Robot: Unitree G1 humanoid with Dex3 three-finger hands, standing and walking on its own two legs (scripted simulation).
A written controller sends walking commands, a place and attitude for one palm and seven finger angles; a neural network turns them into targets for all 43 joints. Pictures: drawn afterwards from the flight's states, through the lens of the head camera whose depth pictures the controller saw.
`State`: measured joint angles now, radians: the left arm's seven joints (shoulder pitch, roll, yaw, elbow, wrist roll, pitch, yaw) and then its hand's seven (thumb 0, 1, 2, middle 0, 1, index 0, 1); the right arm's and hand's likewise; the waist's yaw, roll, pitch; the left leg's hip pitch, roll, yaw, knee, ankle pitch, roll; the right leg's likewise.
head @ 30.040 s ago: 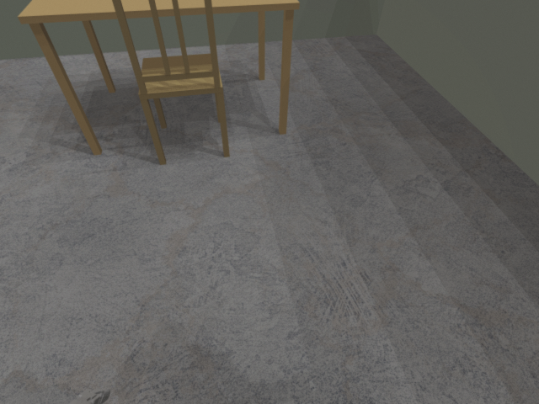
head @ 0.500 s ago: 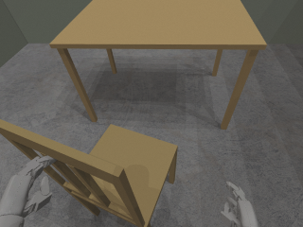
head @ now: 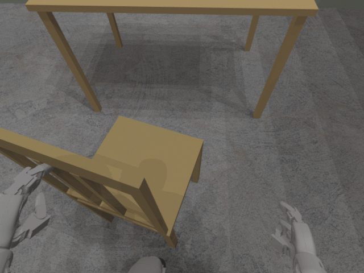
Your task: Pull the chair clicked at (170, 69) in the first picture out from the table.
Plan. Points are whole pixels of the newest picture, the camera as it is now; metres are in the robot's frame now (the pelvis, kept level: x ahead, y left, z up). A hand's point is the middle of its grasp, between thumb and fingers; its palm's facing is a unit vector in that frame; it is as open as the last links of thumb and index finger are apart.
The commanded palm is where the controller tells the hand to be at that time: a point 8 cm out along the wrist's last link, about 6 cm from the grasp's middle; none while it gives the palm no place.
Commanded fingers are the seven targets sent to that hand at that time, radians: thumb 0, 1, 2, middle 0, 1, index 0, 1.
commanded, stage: step back with the hand held close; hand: left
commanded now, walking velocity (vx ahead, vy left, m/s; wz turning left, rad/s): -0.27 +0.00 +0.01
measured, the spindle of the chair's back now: (75, 184) +0.29 +0.31 -0.08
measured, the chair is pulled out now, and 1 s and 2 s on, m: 0.63 0.63 0.63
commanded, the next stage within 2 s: stop stepping back and stand still in 0.70 s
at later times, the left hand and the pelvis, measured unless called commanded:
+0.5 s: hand out of the picture +0.12 +0.30 +0.11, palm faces +0.46 -0.80 -0.39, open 7.4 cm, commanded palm +0.05 +0.34 +0.18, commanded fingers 0.00 0.90 0.90 -0.20 -0.30 -0.20 -0.30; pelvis -0.08 +0.04 -0.01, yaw +1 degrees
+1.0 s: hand out of the picture +0.02 +0.28 +0.14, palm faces +0.36 -0.79 -0.49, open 7.4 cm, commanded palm -0.03 +0.32 +0.18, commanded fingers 0.00 0.90 0.90 -0.20 -0.30 -0.20 -0.30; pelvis -0.17 +0.02 -0.01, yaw +0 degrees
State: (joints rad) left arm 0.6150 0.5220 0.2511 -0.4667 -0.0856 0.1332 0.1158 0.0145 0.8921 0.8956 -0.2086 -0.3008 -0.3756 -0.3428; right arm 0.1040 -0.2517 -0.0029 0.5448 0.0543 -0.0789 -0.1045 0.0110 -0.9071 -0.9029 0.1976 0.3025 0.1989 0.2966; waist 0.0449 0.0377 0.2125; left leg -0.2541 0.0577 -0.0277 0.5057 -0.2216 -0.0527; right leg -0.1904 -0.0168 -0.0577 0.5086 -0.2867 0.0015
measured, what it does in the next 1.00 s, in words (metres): walks backwards: right foot, then left foot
